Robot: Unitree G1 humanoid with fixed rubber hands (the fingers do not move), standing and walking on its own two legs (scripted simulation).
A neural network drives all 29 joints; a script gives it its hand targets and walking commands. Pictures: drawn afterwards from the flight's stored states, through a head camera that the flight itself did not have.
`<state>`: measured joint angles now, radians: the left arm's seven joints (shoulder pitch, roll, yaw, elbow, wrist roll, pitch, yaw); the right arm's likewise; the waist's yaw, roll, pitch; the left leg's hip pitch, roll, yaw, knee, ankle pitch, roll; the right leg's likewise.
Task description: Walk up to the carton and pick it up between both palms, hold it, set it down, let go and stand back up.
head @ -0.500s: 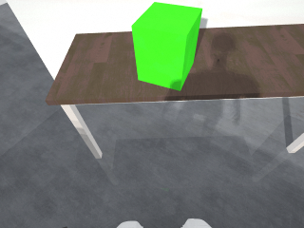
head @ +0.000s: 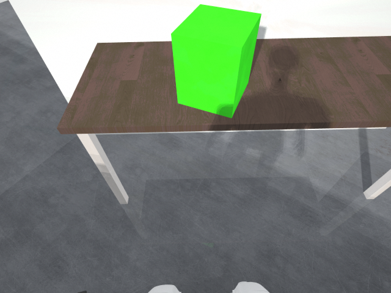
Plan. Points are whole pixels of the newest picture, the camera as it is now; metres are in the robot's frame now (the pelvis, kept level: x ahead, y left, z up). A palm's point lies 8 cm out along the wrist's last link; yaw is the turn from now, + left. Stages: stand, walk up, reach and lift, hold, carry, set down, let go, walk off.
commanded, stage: walk up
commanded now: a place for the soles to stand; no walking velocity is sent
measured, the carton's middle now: (216, 62) +0.77 -0.05 +0.03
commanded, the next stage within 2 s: none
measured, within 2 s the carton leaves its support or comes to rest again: neither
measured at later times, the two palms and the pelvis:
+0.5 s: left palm out of the picture +0.13 +0.27 -0.10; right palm (357, 278) +0.16 -0.32 -0.11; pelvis +0.11 -0.03 +0.01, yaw +0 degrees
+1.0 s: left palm (110, 198) +0.36 +0.25 -0.12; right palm (345, 245) +0.23 -0.32 -0.11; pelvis +0.21 -0.03 -0.01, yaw -5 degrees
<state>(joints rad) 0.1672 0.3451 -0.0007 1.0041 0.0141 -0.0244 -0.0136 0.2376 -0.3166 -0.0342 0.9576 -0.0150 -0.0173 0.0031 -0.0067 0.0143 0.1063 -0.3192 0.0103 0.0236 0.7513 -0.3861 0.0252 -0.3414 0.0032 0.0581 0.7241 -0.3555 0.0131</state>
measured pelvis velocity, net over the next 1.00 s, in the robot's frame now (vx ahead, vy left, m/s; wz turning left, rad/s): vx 0.21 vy -0.03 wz -0.08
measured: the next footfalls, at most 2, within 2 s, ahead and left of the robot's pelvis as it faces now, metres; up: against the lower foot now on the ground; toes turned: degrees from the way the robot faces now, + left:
left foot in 0.56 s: +0.22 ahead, +0.10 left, +0.00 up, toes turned +1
right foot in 0.98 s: +0.36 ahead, -0.17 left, +0.00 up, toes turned -6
